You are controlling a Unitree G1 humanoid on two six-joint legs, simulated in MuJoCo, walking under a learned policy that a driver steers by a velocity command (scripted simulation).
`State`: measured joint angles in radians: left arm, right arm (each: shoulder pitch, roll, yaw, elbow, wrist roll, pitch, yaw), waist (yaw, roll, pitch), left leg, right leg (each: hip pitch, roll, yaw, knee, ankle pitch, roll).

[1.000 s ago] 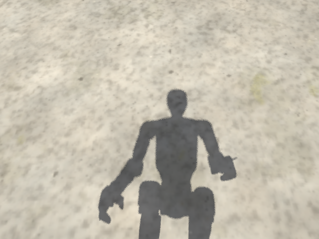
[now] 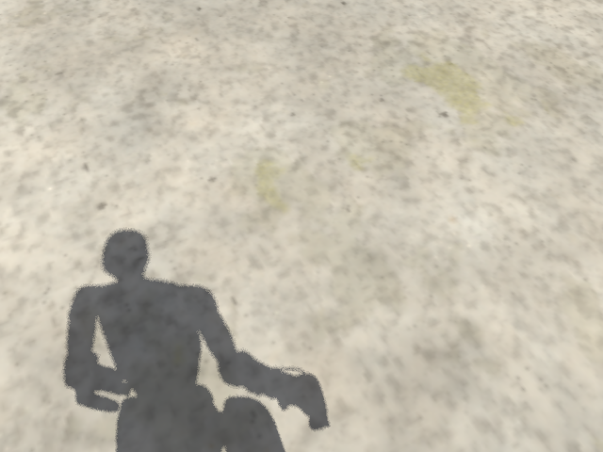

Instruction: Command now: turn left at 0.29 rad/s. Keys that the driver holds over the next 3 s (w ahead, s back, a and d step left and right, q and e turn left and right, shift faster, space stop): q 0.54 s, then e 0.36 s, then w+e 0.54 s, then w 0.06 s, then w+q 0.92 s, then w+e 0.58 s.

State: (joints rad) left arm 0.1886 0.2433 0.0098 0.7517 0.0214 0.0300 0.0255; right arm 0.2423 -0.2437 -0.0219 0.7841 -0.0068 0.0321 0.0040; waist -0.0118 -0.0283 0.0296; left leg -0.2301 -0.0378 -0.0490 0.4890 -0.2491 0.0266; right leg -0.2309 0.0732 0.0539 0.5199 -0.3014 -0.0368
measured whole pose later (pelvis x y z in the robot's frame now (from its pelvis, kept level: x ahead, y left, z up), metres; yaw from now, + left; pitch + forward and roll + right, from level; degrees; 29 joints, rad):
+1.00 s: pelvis -0.04 +0.01 -0.01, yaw +12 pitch -1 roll +0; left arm 0.27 0.26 0.04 0.83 0.02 0.03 -0.01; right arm 0.18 -0.28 -0.04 0.80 -0.02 0.04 -0.02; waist 0.02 0.04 0.04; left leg -0.26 -0.02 0.07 0.65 -0.43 0.06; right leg -0.19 0.05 -0.01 0.55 -0.34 -0.07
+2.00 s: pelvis +0.39 +0.03 +0.00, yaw +4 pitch +1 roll +0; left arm 0.15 0.23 0.02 0.78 0.04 -0.07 0.00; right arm 0.38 -0.27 -0.06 0.89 -0.01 -0.03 0.02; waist -0.05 0.03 0.03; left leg -0.37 -0.01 -0.02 1.08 -0.36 0.07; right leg -0.29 0.01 -0.08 0.47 -0.20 -0.05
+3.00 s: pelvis +0.91 +0.17 -0.02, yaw +9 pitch +1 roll +0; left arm 0.11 0.24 0.04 0.80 0.03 -0.04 -0.03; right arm 0.38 -0.23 -0.02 0.96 -0.02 -0.06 -0.02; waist -0.02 0.00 0.06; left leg -0.08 -0.01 0.16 0.90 -0.45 0.04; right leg -0.43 0.09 -0.11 0.60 -0.18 -0.16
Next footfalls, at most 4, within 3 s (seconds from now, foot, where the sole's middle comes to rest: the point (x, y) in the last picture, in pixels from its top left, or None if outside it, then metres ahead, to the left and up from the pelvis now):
0.48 left None -0.03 0.11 -0.78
0.96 right None -0.01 -0.07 -0.78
1.42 left None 0.24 0.17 -0.78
1.88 right None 0.47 -0.06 -0.78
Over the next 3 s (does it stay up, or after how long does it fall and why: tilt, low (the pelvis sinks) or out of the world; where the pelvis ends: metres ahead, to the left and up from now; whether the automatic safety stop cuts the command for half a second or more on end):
stays up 0.91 0.17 -0.02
